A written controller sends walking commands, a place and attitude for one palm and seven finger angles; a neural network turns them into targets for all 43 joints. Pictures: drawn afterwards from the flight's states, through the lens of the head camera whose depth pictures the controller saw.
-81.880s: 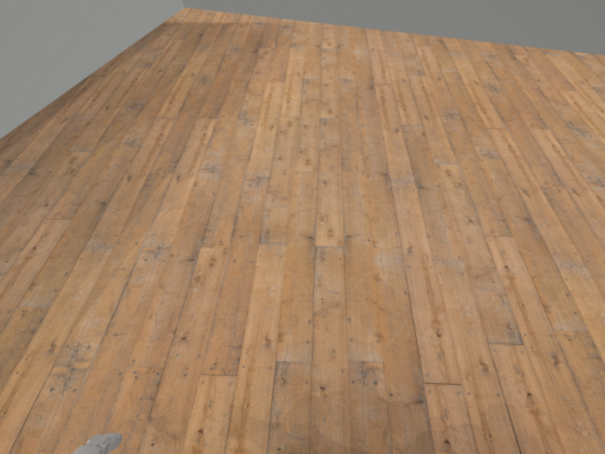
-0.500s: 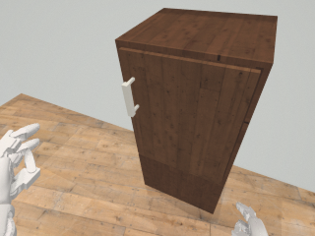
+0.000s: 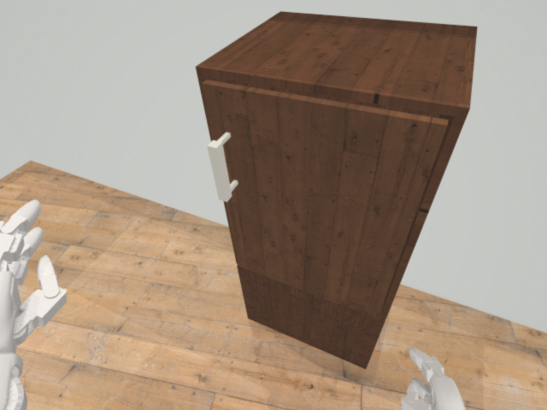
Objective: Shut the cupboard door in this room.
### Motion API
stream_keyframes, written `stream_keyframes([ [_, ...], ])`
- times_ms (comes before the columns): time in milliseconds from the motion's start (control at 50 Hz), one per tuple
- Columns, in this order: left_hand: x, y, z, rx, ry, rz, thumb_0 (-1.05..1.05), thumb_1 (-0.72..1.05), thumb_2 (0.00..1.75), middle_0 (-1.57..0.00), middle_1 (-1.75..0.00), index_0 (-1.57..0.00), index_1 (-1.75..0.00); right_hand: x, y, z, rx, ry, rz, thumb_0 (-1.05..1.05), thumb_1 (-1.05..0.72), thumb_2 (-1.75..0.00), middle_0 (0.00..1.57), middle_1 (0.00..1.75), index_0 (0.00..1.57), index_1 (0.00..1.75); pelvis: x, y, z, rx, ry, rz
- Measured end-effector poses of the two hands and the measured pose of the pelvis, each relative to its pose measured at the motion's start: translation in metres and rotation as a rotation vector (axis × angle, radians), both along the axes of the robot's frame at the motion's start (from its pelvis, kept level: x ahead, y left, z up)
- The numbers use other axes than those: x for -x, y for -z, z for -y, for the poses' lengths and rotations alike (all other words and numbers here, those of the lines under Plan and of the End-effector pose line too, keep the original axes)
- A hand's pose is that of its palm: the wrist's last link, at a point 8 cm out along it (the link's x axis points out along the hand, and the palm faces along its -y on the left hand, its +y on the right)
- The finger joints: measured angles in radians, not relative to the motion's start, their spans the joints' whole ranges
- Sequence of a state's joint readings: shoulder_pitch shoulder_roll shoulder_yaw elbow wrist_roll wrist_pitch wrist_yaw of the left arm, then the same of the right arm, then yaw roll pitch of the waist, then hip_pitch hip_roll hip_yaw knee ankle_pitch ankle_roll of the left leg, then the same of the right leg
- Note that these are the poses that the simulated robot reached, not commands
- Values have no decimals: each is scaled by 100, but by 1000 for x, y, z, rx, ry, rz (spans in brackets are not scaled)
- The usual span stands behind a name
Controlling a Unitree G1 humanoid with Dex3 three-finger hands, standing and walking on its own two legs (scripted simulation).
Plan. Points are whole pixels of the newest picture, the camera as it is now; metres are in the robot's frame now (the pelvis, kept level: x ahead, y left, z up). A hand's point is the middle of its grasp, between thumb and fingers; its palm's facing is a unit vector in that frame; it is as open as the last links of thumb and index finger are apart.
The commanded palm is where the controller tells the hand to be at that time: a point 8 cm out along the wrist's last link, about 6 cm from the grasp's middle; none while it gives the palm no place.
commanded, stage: step back with the hand held close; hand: left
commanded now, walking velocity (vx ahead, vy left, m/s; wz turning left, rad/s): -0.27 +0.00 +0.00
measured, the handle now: (225, 167) +0.57 +0.18 +0.05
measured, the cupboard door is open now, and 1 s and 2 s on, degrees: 0 0 0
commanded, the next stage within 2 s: stop stepping back and stand still in 1.60 s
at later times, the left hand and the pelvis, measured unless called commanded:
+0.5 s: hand (19, 329) +0.15 +0.29 +0.15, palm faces +0.42 -0.77 -0.47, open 7.4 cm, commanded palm +0.09 +0.32 +0.17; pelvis -0.06 +0.03 -0.01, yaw -1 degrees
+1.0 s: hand out of the picture +0.08 +0.29 +0.16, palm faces +0.47 -0.75 -0.47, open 7.4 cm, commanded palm +0.00 +0.33 +0.17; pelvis -0.12 +0.02 -0.03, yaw +3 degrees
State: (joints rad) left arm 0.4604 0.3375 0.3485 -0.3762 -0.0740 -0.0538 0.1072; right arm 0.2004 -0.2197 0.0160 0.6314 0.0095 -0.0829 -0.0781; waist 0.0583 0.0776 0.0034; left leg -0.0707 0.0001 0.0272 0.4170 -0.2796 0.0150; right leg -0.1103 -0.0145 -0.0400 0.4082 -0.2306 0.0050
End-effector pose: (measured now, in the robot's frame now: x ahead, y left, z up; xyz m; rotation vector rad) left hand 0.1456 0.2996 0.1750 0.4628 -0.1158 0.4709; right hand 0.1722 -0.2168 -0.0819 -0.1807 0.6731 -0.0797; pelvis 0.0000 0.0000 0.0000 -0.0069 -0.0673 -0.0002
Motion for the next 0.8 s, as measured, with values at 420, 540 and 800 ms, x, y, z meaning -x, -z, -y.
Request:
stream_keyframes([
  [420, 21, 3, -25, -109, 86, 12, 2, 89, 89, -21, -30, -22, -30, 56, -4, 9, 79, 141, -65, 1, -90, -90, 20, 29, 20, 30, 41, 10, -24, 2, 18, -74],
  [540, 47, 6, -29, -116, 70, 63, 2, 89, 89, -21, -30, -22, -30, 81, -2, 2, 85, 119, -53, 1, -90, -90, 20, 30, 20, 30, 62, 16, -25, 7, 12, -67],
  [800, 89, 3, -18, -132, 48, 198, 2, 89, 89, -21, -30, -21, -30, 132, 16, 9, 96, 83, -81, 1, -90, -90, 20, 30, 21, 30, 98, 27, -16, 16, -5, -49],
])
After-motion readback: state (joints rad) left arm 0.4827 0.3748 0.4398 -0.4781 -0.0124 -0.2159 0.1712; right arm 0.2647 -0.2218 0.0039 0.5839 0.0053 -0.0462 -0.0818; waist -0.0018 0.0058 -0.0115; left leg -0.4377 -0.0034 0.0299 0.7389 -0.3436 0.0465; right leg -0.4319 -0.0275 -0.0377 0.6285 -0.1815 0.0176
